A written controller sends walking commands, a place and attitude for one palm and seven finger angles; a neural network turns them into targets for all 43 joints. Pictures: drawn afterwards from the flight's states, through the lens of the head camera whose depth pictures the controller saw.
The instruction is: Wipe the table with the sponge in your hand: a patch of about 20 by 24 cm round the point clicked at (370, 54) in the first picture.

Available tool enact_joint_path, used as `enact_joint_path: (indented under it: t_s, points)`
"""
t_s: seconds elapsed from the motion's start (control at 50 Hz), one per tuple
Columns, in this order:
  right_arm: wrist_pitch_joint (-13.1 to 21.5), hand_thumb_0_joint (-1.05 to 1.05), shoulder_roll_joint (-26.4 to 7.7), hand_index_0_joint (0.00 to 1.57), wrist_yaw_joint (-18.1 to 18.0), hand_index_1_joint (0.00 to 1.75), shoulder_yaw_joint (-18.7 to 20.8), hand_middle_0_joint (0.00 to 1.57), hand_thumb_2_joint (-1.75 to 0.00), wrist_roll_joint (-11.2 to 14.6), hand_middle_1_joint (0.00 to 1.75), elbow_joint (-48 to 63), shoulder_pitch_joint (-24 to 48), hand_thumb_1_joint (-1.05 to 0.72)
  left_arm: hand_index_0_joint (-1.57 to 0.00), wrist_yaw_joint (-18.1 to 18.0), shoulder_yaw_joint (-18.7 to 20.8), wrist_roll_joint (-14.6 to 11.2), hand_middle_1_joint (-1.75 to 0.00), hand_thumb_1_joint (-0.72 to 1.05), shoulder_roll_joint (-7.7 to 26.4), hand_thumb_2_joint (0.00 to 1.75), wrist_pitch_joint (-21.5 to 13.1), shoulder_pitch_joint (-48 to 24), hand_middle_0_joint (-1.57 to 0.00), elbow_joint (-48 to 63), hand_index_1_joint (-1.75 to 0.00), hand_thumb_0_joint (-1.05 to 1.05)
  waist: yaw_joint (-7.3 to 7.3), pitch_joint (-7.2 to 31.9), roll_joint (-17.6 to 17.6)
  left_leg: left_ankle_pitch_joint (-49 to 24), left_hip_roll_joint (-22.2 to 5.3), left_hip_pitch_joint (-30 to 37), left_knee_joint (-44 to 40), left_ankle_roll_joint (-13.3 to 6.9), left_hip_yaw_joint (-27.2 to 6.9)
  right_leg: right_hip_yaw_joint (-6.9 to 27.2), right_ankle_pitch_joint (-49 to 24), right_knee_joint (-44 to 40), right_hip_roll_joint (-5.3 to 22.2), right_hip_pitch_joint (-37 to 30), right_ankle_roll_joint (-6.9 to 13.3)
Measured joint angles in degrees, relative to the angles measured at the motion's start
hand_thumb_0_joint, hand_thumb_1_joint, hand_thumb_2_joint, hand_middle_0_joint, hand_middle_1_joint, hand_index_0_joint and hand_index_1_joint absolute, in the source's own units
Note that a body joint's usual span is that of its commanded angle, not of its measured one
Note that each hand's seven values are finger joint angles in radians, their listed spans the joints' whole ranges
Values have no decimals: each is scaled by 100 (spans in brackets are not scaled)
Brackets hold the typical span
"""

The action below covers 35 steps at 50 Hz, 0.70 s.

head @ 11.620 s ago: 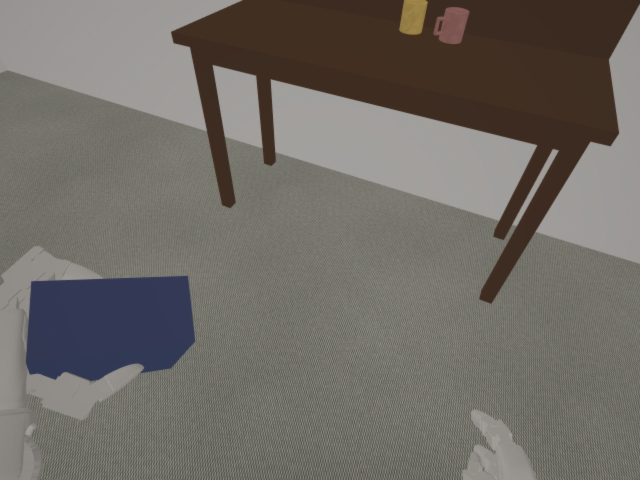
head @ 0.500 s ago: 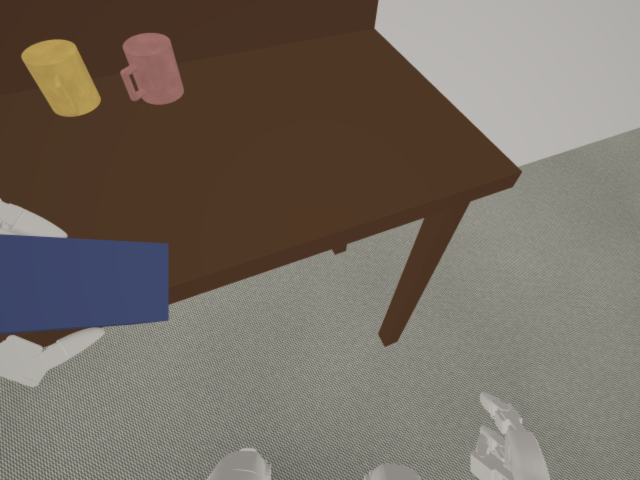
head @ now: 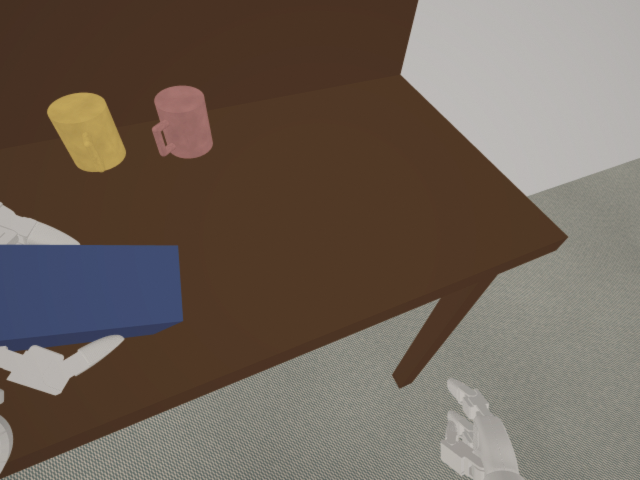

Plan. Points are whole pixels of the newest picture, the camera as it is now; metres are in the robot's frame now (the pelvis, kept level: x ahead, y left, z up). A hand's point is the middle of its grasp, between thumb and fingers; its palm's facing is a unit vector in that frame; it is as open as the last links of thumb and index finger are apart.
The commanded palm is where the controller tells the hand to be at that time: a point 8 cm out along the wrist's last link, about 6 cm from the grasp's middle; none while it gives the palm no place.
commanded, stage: come to a stop and stand still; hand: left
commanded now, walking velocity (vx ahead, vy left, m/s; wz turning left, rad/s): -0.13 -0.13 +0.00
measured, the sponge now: (116, 297) +0.24 +0.21 +0.16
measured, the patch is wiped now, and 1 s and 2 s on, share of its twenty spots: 0.00 0.00 0.00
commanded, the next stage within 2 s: look again from close up in 1.08 s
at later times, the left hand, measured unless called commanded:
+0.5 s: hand out of the picture +0.25 +0.28 +0.23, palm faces +0.49 -0.75 -0.44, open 10.7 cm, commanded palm +0.16 +0.28 +0.18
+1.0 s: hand out of the picture +0.21 +0.31 +0.17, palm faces +0.44 -0.82 -0.37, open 10.7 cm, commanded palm +0.14 +0.33 +0.18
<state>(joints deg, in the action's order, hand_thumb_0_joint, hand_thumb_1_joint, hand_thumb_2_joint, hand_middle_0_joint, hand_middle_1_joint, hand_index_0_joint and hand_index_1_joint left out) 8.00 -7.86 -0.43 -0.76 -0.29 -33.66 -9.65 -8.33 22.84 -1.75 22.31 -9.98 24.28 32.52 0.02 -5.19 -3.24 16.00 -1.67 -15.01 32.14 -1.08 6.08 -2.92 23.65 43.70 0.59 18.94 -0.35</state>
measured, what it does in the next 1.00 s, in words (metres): steps on the spot: right foot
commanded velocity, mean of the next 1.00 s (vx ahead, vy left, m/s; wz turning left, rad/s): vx -0.03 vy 0.00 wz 0.00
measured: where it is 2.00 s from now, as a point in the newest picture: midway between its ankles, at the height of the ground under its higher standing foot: outside the picture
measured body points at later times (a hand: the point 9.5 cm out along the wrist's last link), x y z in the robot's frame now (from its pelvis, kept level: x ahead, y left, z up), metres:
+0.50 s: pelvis +0.00 +0.00 +0.00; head +0.02 +0.02 +0.45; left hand +0.22 +0.32 +0.25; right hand +0.17 -0.23 -0.07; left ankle +0.01 +0.12 -0.73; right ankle +0.03 -0.08 -0.73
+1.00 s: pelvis -0.01 +0.05 +0.00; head +0.02 +0.08 +0.44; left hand +0.18 +0.35 +0.19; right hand +0.17 -0.16 -0.08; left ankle +0.01 +0.12 -0.73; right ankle +0.03 -0.08 -0.73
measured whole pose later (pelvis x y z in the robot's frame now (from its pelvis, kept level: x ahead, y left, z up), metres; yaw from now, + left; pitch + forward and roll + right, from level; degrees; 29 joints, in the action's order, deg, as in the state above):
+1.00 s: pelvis -0.01 +0.05 +0.00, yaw +2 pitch +1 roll +1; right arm 11.7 -10.9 3.2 -2.2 -0.8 -35.5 -12.7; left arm -8.4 21.2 -3.0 26.4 -15.7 19.6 26.1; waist -2.7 -3.7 -5.9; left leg 14.1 5.0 -18.0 31.1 -4.2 2.6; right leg -3.3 15.3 34.8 3.7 20.4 0.1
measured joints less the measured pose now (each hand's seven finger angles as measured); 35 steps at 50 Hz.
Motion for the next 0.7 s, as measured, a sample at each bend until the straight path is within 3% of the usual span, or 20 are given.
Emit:
enact_joint_path:
  t_s: [0.06,0.12,0.16,0.26,0.38,0.42,0.46,0.52,0.56,0.6,0.7]
  points:
    - [46,2,43,20,-5,30,-131,20,-90,-34,30,149,-70,-90,-66,49,19,-31,-137,-55,112,102,-51,198,-66,108,-136,-1,18,98,53,24,-37,83,-78,44,37,-171,-644,-1056,-171,-280,29]
    - [-27,1,-42,20,-38,30,-173,20,-90,-19,30,140,-67,-90,-66,106,-9,-40,-137,-55,112,102,-51,251,-66,-111,-136,-1,25,171,322,121,-170,88,9,91,-17,-247,-1031,-1532,-346,-508,374]
    - [-93,1,-102,20,-64,30,-164,20,-90,11,30,88,-63,-90,-66,98,-54,-96,-137,-55,59,102,15,290,-66,-281,-136,-1,17,271,423,118,-210,57,2,125,-34,-242,-1027,-1633,-397,-518,447]
    - [-210,1,-310,20,-191,30,-104,20,-90,12,30,-71,-42,-90,-66,-10,-272,-134,-137,-55,-184,102,217,301,-66,-542,-136,-1,-22,395,431,88,-76,73,-135,153,-352,-173,-1030,-1644,-381,-454,429]
    - [-319,2,-433,20,-309,30,-9,20,-90,19,30,-147,-82,-90,-66,-70,-454,-103,-137,-55,-225,102,312,272,-66,-401,-136,-1,-36,343,247,-117,19,251,-433,101,-349,-162,-1154,-1840,-300,-598,356]
    - [-283,2,-536,20,-523,30,-119,20,-90,263,30,198,-385,-90,-66,107,-461,-29,-137,-55,394,102,133,-402,-66,-579,-136,-1,-159,290,244,-126,40,97,-302,82,-493,-303,-1135,-1788,-269,-540,263]
    - [-129,2,-531,20,-420,30,-160,20,-90,169,30,162,-410,-90,-66,169,-94,-1,-137,-55,873,102,-134,-1126,-66,-950,-136,-1,-214,269,168,-122,53,-60,-189,96,-538,-354,-1123,-1681,-255,-395,366]
    - [0,2,-573,20,-112,30,-210,20,-90,63,30,118,-357,-90,-66,88,524,-190,-137,-55,1129,102,-364,-1412,-66,-1230,-136,-1,-122,384,139,-96,16,-260,-88,81,-442,-264,-1165,-1612,-286,-168,413]
    - [108,2,-635,20,59,30,-149,20,-90,81,30,211,-460,-90,-66,29,620,-355,-137,-55,992,102,-463,-1124,-66,-1135,-136,-1,-32,456,190,-71,36,-317,-59,38,-377,-199,-1160,-1568,-262,-87,360]
    - [216,2,-699,20,173,30,-71,20,-90,119,30,239,-582,-90,-66,26,447,-453,-137,-55,744,102,-574,-651,-66,-947,-136,-1,20,483,221,-58,99,-309,-72,-19,-319,-141,-1127,-1506,-199,-50,291]
    - [260,1,-724,20,195,30,-14,20,-90,73,30,-19,-774,-90,-66,154,-233,-339,-137,-55,392,102,-661,212,-66,-882,-136,-1,20,428,104,-81,279,-244,-135,-129,-318,-137,-1042,-1399,-16,-69,151]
